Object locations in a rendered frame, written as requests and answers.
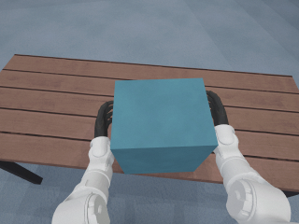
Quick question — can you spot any right robot hand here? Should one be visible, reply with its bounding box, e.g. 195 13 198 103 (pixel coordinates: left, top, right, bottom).
206 91 229 126

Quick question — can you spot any robot left upper arm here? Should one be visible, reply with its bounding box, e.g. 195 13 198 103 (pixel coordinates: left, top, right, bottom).
52 193 110 224

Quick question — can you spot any left robot hand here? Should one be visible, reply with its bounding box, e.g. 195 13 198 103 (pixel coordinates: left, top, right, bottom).
94 100 114 138

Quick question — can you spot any table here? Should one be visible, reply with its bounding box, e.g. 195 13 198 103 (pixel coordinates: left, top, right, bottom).
0 54 299 198

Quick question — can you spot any robot right forearm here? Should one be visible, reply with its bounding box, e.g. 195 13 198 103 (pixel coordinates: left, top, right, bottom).
213 124 292 219

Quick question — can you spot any robot right upper arm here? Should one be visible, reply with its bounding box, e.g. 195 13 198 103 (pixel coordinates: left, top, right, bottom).
226 178 299 224

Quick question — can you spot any robot left forearm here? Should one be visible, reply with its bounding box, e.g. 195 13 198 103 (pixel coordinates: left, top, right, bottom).
51 136 115 224

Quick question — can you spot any carton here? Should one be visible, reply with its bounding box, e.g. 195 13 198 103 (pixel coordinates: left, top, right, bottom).
110 77 219 175

